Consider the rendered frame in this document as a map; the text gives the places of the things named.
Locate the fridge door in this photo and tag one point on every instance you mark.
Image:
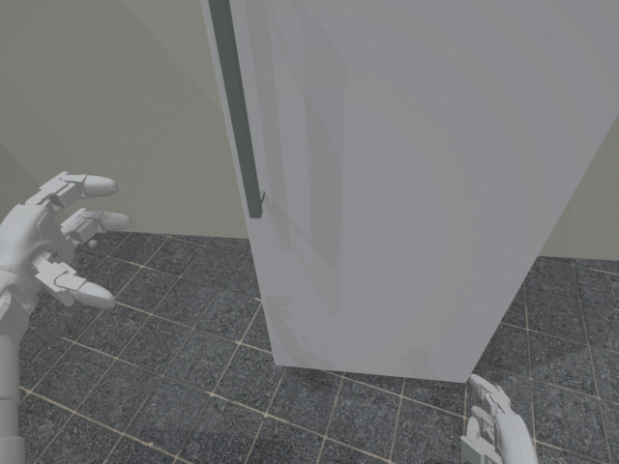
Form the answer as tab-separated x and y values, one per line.
415	156

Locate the left robot hand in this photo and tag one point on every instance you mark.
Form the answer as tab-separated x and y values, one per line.
29	231

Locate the left robot forearm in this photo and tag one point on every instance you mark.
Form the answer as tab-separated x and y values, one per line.
17	301

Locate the right robot hand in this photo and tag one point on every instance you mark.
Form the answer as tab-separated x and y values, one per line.
507	438

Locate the handle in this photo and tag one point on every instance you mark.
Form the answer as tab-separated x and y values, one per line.
230	68

